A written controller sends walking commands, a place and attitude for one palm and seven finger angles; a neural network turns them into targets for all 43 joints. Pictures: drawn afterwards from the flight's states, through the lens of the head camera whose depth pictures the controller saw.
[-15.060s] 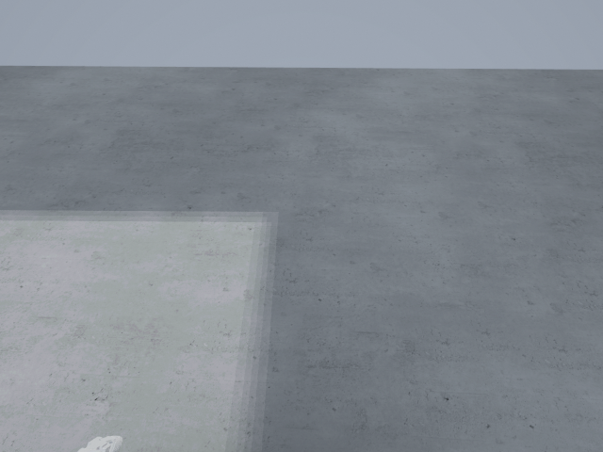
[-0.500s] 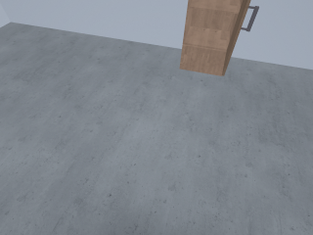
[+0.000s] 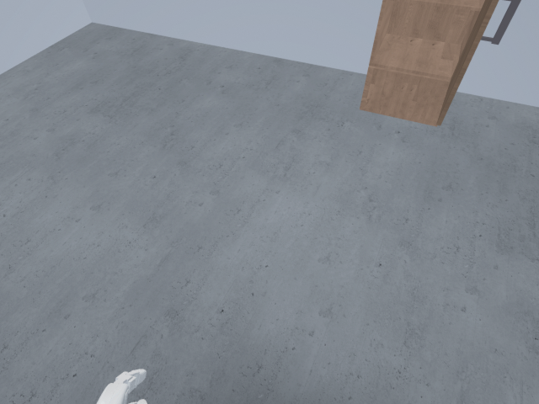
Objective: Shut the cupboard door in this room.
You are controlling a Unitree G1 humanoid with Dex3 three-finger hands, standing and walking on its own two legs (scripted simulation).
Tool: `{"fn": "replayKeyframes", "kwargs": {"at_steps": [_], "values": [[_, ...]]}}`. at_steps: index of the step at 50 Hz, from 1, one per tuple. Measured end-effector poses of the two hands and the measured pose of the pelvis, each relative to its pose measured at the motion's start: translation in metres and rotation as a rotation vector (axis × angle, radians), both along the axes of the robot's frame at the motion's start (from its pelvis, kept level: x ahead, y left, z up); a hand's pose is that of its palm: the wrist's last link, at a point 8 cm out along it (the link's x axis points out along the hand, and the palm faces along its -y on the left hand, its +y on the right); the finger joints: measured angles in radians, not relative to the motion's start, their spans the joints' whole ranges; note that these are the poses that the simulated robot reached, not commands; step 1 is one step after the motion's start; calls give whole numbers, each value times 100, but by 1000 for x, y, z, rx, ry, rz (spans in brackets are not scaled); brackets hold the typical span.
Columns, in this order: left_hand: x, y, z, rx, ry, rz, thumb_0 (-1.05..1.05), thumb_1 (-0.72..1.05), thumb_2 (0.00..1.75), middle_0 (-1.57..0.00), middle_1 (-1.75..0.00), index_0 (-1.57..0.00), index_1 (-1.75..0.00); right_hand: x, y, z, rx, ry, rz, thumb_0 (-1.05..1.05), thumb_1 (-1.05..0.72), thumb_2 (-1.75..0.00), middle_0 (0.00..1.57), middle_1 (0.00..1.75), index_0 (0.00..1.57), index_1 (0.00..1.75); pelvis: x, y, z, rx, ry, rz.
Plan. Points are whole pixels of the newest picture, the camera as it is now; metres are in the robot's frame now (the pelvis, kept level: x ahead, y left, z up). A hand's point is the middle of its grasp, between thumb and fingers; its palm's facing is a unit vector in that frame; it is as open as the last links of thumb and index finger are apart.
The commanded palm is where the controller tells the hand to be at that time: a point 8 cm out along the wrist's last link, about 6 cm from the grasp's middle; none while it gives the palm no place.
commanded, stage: turn or walk to find it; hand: left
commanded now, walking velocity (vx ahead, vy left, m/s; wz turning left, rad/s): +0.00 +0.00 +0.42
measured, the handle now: (499, 19) +1.27 -0.75 -0.03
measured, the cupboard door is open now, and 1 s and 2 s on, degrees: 86 86 86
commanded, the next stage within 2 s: stand and wait in 0.26 s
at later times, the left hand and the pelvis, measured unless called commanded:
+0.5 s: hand out of the picture -0.08 +0.19 -0.18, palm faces +0.26 -0.94 -0.24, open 7.4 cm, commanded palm none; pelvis -0.01 +0.00 +0.00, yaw +11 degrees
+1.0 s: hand out of the picture -0.03 +0.18 -0.17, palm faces +0.25 -0.95 -0.20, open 7.3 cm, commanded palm none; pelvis -0.01 +0.00 +0.00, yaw +13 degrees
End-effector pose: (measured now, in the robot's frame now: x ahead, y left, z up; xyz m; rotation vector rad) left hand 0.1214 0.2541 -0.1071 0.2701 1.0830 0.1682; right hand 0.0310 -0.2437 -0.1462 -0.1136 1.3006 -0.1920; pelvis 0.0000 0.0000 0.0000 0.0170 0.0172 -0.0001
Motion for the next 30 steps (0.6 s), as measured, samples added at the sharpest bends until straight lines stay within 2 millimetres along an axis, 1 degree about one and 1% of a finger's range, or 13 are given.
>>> {"fn": "replayKeyframes", "kwargs": {"at_steps": [2, 7, 11, 14, 18, 21, 24, 27, 30], "values": [[-13, -9, 1, 11, -8, 16, 1, 91, 90, -20, -29, -20, -30, 2, -13, -6, 2, 0, 14, 0, -90, -90, 20, 30, 20, 30, -4, -9, -3, -2, -9, 23], [-62, -25, 5, 0, 54, 94, 1, 91, 90, -21, -30, -21, -30, 17, -36, 1, -10, 4, 66, 0, -91, -90, 20, 30, 20, 30, -6, -20, 6, 27, -28, 69], [-98, -34, 1, -20, 126, 154, 1, 90, 90, -21, -30, -21, -30, 30, -43, 6, -22, 4, 112, 0, -91, -90, 20, 30, 19, 30, -6, -25, 9, 34, -27, 112], [-123, -38, -4, -39, 168, 205, 1, 90, 90, -21, -30, -21, -30, 40, -41, 9, -32, 20, 159, 0, -91, -90, 20, 30, 19, 30, -6, -25, 9, 36, -22, 144], [-158, -37, -13, -66, 224, 269, 1, 90, 90, -21, -30, -21, -30, 64, -25, 11, -44, 18, 234, 0, -91, -90, 20, 30, 19, 30, -7, -19, 8, 29, -14, 175], [-186, -31, -22, -87, 277, 314, 1, 90, 90, -21, -30, -21, -30, 86, -4, 13, -51, -25, 287, 0, -91, -90, 20, 30, 19, 30, -9, -10, 4, 15, -11, 191], [-210, -21, -37, -110, 332, 355, 1, 90, 90, -21, -30, -21, -30, 106, 21, 15, -56, -93, 329, 0, -91, -90, 20, 30, 19, 30, -10, 2, -4, -3, -13, 200], [-222, -15, -40, -116, 375, 371, 1, 91, 90, -21, -30, -21, -30, 114, 44, 22, -42, -139, 353, 0, -91, -90, 20, 30, 19, 30, -11, 6, -1, 4, -28, 196], [-220, -12, -36, -120, 368, 377, 1, 91, 90, -20, -29, -20, -30, 115, 60, 24, -19, -156, 360, 0, -91, -90, 20, 30, 20, 30, -12, 9, 3, -3, -38, 204]]}}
